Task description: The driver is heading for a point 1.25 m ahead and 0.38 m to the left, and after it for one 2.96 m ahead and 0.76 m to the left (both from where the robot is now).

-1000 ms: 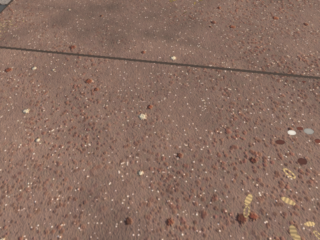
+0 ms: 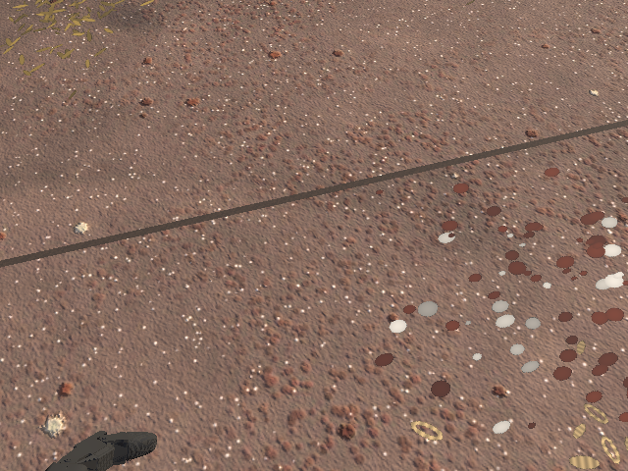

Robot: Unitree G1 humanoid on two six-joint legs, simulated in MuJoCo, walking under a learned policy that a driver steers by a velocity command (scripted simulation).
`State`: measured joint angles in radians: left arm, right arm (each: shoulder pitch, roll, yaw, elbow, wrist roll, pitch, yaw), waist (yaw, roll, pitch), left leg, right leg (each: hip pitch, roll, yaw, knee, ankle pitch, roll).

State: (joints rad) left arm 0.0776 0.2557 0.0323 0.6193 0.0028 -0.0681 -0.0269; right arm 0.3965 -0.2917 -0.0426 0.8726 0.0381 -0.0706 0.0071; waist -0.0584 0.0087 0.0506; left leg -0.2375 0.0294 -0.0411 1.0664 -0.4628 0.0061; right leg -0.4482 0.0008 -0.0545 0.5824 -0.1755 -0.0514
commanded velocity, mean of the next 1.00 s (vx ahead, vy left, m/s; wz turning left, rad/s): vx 0.50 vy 0.00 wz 0.47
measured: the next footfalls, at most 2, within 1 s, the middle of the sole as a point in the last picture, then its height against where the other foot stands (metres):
left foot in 0.44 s outside the picture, level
right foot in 0.94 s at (274, 340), level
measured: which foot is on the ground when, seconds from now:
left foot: up 0.00-0.42, down 0.44-0.94, up 0.96-1.00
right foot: down 0.00-0.44, up 0.46-0.92, down 0.94-1.00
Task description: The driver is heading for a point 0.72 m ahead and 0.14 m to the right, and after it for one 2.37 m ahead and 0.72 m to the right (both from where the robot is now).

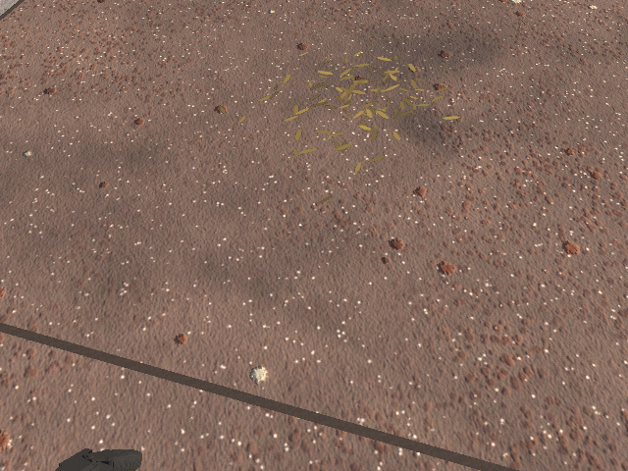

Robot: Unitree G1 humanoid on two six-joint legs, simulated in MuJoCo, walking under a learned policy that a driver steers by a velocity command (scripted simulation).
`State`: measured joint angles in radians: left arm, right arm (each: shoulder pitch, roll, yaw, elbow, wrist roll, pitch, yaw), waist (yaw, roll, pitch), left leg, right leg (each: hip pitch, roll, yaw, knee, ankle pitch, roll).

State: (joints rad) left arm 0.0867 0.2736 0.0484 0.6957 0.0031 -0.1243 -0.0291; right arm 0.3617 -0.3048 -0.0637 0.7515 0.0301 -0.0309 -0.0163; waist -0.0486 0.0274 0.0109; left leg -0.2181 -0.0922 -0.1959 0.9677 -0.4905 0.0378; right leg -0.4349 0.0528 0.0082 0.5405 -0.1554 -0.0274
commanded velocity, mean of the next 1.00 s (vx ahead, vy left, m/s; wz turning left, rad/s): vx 0.50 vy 0.00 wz -0.21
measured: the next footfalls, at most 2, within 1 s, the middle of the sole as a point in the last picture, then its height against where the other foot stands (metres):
left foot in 0.44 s outside the picture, level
right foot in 0.96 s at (378, 398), level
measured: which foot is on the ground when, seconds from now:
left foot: up 0.00-0.42, down 0.44-0.96, up 0.98-1.00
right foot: down 0.00-0.44, up 0.46-0.94, down 0.96-1.00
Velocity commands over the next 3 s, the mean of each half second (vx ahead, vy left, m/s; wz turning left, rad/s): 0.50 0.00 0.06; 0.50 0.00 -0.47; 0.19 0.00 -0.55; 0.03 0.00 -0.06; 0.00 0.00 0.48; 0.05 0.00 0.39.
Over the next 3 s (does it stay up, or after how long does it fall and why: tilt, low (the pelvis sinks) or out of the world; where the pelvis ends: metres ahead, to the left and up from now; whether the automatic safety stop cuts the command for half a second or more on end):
stays up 0.75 -0.09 0.02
